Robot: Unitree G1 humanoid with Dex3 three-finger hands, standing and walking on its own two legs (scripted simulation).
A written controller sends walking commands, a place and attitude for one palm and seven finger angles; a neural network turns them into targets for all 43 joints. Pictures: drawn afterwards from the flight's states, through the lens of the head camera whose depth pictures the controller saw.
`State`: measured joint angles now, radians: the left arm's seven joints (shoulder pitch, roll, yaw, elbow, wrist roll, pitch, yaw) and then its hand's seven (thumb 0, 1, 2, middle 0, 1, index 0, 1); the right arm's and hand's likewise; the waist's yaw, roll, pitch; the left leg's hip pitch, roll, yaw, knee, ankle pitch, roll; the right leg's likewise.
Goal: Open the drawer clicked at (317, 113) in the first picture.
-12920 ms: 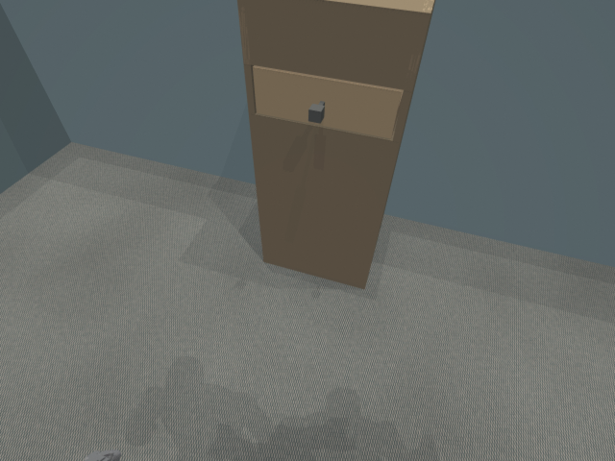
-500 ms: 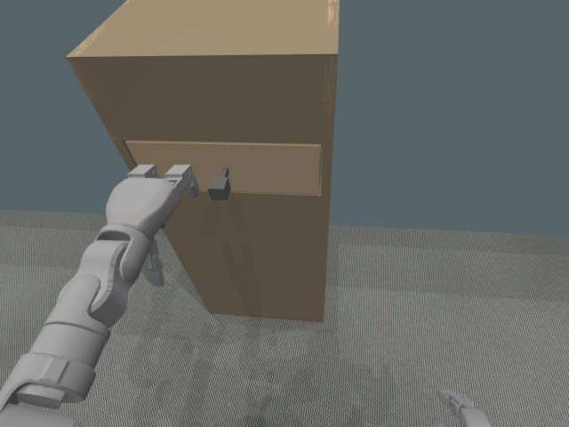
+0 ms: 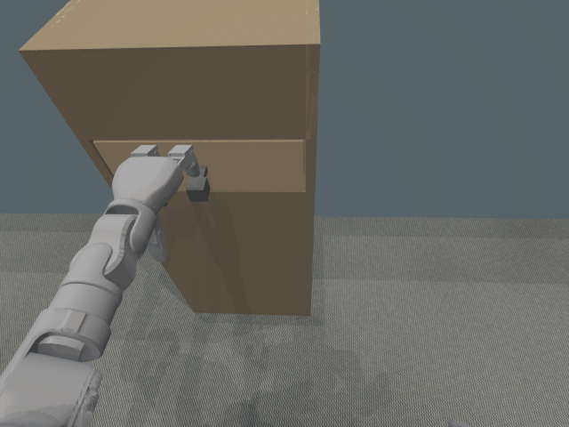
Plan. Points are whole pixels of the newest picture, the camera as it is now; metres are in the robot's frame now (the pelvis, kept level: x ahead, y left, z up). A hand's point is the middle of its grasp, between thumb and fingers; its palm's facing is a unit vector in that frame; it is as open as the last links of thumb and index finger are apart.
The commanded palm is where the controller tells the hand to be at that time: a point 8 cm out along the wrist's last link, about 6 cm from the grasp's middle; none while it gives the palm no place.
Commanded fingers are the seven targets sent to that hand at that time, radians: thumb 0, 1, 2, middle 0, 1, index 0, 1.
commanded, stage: move the hooked fingers above the handle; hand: left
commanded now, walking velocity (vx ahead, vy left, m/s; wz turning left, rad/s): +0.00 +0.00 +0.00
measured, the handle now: (200, 182) +0.53 +0.20 +0.00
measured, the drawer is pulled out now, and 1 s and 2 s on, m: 0.00 0.00 0.00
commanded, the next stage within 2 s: lower the fingers behind the handle in 1.22 s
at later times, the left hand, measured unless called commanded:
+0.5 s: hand (184, 178) +0.48 +0.20 +0.06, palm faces -0.04 -0.01 -1.00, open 13.8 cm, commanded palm +0.47 +0.21 +0.12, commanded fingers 0.00 -0.50 0.30 -0.30 -1.20 -0.30 -1.20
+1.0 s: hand (180, 177) +0.49 +0.21 +0.06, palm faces -0.03 -0.02 -1.00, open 13.8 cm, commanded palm +0.47 +0.21 +0.12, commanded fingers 0.00 -0.50 0.30 -0.30 -1.20 -0.30 -1.20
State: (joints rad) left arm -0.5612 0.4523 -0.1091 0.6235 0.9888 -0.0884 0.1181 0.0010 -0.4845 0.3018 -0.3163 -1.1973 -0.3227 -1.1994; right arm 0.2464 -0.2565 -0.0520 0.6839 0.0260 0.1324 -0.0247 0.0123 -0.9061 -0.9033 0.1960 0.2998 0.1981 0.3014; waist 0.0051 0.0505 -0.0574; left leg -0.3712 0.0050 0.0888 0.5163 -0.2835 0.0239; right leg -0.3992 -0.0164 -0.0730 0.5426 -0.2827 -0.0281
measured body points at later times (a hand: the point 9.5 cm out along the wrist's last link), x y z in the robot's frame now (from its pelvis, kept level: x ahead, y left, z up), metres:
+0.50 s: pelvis +0.00 +0.00 -0.01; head +0.07 -0.01 +0.44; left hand +0.47 +0.19 +0.12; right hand +0.04 -0.27 -0.14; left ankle -0.02 +0.10 -0.73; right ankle -0.01 -0.10 -0.73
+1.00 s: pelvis +0.00 +0.01 -0.01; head +0.08 +0.00 +0.43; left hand +0.48 +0.21 +0.11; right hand +0.02 -0.27 -0.14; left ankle -0.02 +0.10 -0.73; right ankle -0.01 -0.10 -0.73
